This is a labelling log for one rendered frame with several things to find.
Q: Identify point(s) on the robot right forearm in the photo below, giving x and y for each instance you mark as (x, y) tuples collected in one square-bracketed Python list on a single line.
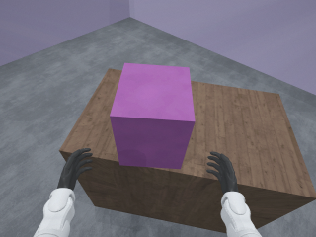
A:
[(236, 216)]

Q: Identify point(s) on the right robot hand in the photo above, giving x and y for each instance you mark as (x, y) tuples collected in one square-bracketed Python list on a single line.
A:
[(226, 174)]

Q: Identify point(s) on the carton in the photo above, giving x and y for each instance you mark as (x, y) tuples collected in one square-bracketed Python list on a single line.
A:
[(153, 115)]

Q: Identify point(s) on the left robot hand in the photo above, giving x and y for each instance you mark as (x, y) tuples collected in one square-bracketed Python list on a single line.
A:
[(71, 171)]

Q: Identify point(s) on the pedestal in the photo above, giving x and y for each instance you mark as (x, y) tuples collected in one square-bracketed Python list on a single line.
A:
[(249, 127)]

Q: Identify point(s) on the robot left forearm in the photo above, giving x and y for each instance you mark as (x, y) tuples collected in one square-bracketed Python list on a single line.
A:
[(57, 214)]

